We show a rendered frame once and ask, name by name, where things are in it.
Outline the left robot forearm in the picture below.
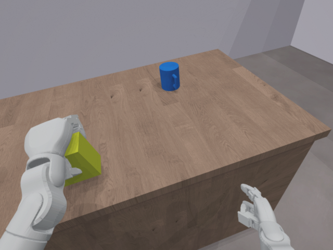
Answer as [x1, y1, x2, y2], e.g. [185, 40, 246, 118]
[0, 153, 67, 250]

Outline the sponge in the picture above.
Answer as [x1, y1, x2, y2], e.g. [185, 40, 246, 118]
[64, 132, 101, 187]

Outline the table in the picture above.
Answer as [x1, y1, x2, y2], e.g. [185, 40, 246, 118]
[0, 49, 331, 250]

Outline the robot left hand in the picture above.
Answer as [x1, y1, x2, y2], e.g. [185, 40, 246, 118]
[24, 115, 86, 180]

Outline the robot right hand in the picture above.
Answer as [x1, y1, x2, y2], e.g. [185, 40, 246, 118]
[238, 184, 277, 230]

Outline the right robot forearm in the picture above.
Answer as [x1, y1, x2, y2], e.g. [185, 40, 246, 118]
[258, 221, 294, 250]

